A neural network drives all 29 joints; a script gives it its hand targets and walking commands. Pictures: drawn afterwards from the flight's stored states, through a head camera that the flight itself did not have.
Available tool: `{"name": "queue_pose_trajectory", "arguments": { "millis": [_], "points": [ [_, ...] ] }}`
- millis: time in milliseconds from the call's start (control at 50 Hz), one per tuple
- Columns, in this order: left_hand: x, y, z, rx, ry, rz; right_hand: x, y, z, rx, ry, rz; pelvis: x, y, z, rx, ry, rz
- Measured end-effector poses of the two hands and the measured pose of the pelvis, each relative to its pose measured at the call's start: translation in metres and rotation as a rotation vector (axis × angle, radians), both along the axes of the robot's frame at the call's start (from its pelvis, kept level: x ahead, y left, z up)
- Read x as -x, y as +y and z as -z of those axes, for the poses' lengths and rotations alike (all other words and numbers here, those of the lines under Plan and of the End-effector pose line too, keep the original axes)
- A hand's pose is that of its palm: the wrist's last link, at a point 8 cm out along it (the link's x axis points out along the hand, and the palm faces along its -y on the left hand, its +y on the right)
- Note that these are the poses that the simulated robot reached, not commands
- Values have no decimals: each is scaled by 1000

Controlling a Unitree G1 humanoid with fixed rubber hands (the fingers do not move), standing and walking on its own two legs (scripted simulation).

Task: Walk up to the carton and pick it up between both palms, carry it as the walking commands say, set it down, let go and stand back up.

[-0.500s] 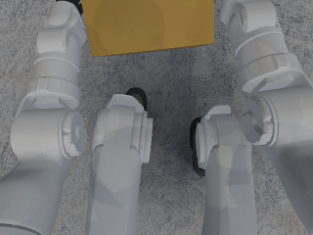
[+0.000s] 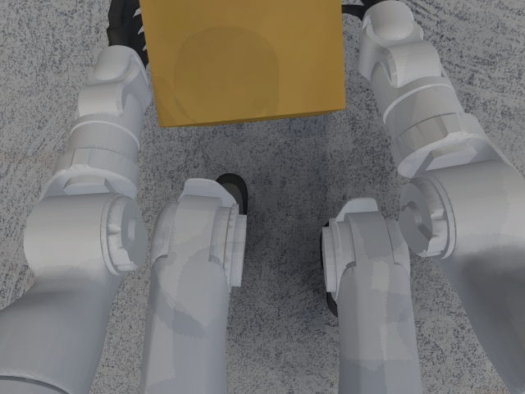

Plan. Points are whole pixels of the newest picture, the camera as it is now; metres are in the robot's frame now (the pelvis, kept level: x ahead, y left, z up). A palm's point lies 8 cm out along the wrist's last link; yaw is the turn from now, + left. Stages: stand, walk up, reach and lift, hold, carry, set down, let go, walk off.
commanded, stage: set down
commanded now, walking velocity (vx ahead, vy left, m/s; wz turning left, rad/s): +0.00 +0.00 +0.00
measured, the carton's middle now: (252, 48) +0.50 +0.11 -0.24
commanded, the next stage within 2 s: none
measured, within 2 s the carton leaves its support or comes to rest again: neither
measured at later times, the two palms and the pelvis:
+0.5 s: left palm (131, 49) +0.47 +0.25 -0.18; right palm (378, 8) +0.54 -0.05 -0.17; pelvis +0.01 +0.00 +0.00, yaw +0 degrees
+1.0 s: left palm (109, 48) +0.47 +0.28 -0.18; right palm (391, 8) +0.55 -0.06 -0.18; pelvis +0.00 +0.01 +0.01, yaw -1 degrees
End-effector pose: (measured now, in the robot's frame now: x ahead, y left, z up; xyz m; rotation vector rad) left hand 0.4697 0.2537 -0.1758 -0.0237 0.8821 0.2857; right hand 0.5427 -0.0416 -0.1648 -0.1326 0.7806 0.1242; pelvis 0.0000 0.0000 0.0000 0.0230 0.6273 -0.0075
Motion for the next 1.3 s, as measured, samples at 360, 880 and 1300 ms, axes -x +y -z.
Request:
{"name": "queue_pose_trajectory", "arguments": {
  "millis": [360,880,1300],
  "points": [
    [-5,-2,3,-7,10,18,-2,-3,5,-1,-3,-7,-8,3,-3,1,64,5],
    [-8,17,-1,-18,-85,-69,-3,-14,9,1,-51,-33,-1,8,-9,5,71,5],
    [-9,46,-9,-20,-203,-95,-14,-32,-2,32,-141,-2,9,16,-17,14,-85,-9]
  ]
}}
